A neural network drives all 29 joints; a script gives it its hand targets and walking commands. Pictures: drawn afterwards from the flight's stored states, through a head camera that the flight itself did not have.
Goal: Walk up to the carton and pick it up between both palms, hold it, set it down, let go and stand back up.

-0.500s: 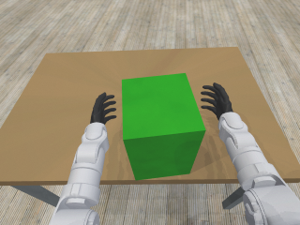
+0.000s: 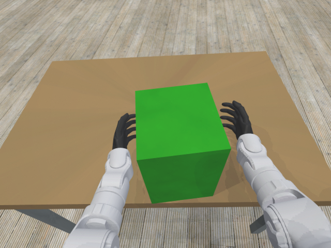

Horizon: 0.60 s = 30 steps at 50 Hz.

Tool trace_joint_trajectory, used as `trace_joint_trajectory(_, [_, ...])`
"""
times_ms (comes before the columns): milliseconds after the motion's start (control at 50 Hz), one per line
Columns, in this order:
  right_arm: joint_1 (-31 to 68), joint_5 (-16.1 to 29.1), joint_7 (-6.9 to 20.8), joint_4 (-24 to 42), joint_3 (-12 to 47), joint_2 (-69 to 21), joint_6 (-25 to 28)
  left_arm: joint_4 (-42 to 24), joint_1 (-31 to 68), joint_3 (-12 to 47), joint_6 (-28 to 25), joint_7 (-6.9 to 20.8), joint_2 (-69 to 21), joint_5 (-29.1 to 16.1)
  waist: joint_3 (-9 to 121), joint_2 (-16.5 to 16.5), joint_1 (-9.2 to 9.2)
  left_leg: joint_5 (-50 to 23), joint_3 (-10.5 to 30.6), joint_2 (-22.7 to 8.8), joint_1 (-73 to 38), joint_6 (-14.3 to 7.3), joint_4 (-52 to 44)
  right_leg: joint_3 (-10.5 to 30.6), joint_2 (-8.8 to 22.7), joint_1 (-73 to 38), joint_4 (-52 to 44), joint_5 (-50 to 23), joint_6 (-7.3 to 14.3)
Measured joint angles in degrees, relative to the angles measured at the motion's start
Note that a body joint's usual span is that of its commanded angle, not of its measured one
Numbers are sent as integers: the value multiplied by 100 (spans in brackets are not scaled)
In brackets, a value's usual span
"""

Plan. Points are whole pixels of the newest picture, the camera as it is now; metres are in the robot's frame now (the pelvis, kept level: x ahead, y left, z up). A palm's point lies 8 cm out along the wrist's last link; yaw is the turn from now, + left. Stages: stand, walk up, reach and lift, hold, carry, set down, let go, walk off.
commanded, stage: reach and lift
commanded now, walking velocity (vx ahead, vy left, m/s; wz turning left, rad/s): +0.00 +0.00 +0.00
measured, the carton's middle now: (177, 148) +0.37 +0.01 +0.01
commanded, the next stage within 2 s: none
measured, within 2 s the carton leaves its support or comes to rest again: leaves its support in 1.94 s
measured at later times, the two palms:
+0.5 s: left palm (124, 141) +0.37 +0.14 +0.04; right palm (227, 132) +0.40 -0.12 +0.04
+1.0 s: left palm (124, 145) +0.36 +0.14 +0.04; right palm (229, 137) +0.38 -0.12 +0.04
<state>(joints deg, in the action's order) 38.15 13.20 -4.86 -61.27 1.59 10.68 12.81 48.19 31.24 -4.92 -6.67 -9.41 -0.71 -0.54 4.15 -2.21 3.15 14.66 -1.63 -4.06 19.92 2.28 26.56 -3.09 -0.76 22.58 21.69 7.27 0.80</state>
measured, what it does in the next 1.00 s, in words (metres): stands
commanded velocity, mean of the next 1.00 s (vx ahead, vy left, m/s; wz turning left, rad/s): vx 0.00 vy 0.00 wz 0.00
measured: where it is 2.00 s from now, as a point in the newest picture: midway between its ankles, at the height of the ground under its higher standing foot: outside the picture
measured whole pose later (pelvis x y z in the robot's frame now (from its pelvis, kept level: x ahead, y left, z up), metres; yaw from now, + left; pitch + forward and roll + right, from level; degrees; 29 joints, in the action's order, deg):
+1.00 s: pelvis +0.00 +0.00 +0.01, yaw +2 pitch +4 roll -1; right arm 35.0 -16.1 -5.5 -56.8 -21.8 -3.9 17.2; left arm 45.3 30.3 -22.3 -10.8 -7.0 -9.7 19.3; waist -0.3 -1.1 0.2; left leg 11.4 -0.3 -2.9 11.9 2.0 19.3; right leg -4.5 0.1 14.0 14.8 4.9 0.6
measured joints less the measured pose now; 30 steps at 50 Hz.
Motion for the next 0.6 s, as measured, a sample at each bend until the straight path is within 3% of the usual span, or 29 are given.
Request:
trace_joint_trajectory(180, [224,-288,-62,-159,-151,-328,-100,396,391,-337,-254,-79,-50,222,-50,156,29,-157,-13,16,125,17,-86,14,13,199,66,-70,47])
trace_joint_trajectory(440, [416,-828,-468,107,-733,-759,-360,626,751,-513,-132,-318,-173,233,62,-32,-29,-99,77,60,597,-11,200,-59,68,586,247,-40,19])
trace_joint_trajectory(600, [380,-1170,-398,22,-963,-801,-225,562,666,-870,-222,-216,-365,678,-60,8,-81,-74,45,57,309,-30,104,-27,58,285,103,-52,-5])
